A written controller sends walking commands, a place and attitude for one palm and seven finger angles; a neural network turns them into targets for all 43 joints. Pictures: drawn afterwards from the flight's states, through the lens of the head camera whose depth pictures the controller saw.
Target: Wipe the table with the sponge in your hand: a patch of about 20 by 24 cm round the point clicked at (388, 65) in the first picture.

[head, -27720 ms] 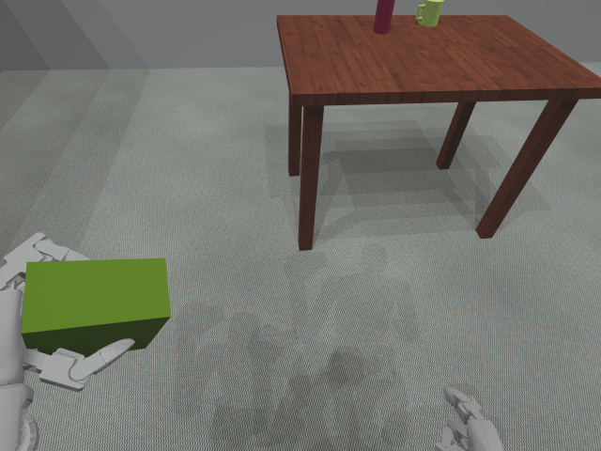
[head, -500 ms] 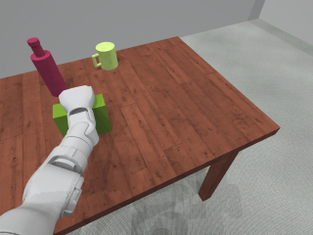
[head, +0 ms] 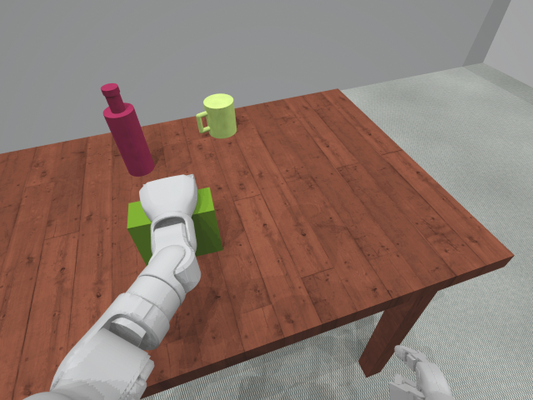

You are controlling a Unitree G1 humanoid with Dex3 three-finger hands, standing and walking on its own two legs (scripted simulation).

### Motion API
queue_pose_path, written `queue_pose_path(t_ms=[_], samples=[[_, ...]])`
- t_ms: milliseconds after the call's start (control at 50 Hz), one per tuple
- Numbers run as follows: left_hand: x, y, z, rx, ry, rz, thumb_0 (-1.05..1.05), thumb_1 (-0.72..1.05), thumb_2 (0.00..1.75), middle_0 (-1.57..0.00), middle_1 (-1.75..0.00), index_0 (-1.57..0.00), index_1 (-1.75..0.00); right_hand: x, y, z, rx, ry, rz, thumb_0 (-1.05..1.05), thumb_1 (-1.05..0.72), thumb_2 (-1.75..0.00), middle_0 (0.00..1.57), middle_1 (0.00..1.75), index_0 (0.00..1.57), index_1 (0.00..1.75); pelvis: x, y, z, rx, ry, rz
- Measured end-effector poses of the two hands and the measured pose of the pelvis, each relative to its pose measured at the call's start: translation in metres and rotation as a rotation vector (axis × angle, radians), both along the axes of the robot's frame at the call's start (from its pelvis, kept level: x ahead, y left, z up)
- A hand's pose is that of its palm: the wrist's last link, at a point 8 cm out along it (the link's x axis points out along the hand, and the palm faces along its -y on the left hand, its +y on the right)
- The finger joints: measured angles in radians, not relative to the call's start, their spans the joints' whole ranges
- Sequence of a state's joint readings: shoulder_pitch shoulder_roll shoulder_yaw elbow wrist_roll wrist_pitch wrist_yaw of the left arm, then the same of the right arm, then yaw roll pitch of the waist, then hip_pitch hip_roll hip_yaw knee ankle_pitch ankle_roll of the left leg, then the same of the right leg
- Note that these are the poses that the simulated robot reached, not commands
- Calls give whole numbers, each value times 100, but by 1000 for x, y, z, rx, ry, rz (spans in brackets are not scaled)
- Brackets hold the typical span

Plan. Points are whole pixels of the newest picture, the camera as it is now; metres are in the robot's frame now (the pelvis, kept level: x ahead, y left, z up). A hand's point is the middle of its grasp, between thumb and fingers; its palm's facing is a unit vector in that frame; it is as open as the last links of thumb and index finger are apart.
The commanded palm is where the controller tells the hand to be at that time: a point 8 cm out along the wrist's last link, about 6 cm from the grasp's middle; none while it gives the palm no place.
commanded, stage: wipe back along the third lane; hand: left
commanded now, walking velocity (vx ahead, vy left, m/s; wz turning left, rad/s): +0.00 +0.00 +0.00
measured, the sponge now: (180, 234) +0.38 +0.20 +0.03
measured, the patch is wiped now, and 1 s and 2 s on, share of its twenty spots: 0.90 0.90 0.90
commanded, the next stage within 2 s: slide back across to the middle lane in 1.06 s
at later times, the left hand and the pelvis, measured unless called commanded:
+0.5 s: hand (180, 244) +0.33 +0.17 +0.07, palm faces +0.05 -0.07 -1.00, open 10.1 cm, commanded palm +0.28 +0.16 +0.10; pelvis +0.00 -0.01 +0.00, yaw -1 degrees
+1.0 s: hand (187, 268) +0.29 +0.15 +0.07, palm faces +0.08 -0.08 -0.99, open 10.1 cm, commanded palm +0.23 +0.13 +0.10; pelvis -0.01 -0.01 +0.00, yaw -1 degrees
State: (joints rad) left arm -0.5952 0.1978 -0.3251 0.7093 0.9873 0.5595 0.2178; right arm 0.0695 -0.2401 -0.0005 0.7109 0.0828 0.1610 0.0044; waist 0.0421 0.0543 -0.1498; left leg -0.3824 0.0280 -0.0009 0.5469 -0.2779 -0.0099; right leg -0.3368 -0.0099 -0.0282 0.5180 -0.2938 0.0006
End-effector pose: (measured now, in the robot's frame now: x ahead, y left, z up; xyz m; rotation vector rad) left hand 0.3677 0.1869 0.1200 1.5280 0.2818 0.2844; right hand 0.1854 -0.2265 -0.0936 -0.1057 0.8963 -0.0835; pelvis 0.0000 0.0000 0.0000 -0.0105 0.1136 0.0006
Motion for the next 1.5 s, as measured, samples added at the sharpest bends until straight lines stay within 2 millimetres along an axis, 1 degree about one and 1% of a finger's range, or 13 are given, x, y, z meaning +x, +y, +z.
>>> queue_pose_path(t_ms=[80,120,260,420,560,700,840,1040,1180,1320,1500], samples=[[-8,-4,0,1,-7,-6,0,-49,106,-69,-138,-72,-137,22,6,8,10,-36,36,1,-90,-90,20,30,20,30,3,-2,0,1,-12,7],[-11,-6,0,-1,-8,-7,0,-49,106,-69,-138,-72,-137,26,6,9,8,-36,43,1,-90,-90,20,30,20,31,5,-3,0,2,-18,8],[-22,-13,0,-5,-10,-24,1,-49,106,-69,-138,-71,-137,23,2,8,24,-31,46,1,-90,-90,20,30,21,31,5,-5,0,4,-36,4],[-47,-17,3,-39,-44,-42,1,-49,106,-69,-139,-71,-137,22,4,10,55,-57,50,1,-90,-90,19,30,20,31,2,-7,1,7,-61,-10],[-66,-20,3,-44,-45,-35,1,-49,106,-69,-139,-71,-137,21,5,13,58,-75,62,1,-90,-90,19,30,19,30,-6,-9,1,10,-83,-9],[-76,-26,0,-27,-32,-57,1,-48,106,-68,-139,-71,-137,18,5,16,68,-107,65,1,-90,-90,19,30,19,30,-13,-11,0,12,-93,-10],[-83,-31,-1,-28,-42,-65,1,-48,106,-68,-139,-71,-137,16,5,16,85,-124,67,1,-90,-90,19,30,19,30,-15,-13,0,13,-100,-12],[-107,-41,2,-57,-76,-82,2,-48,106,-68,-139,-71,-137,17,2,16,102,-120,82,1,-90,-90,19,30,19,30,-15,-14,0,13,-125,-15],[-110,-44,-1,-57,-63,-84,2,-48,106,-68,-139,-71,-137,17,2,16,101,-122,84,1,-90,-90,19,30,19,30,-17,-15,-1,15,-132,-19],[-112,-38,3,-100,-72,-76,1,-48,106,-68,-139,-71,-137,16,3,17,103,-134,80,1,-90,-90,19,30,18,30,-17,-16,0,15,-136,-29],[-120,-28,8,-151,-82,-75,0,-48,106,-68,-139,-71,-137,16,1,20,80,-147,81,1,-90,-90,19,30,20,30,-16,-18,1,15,-146,-35]])
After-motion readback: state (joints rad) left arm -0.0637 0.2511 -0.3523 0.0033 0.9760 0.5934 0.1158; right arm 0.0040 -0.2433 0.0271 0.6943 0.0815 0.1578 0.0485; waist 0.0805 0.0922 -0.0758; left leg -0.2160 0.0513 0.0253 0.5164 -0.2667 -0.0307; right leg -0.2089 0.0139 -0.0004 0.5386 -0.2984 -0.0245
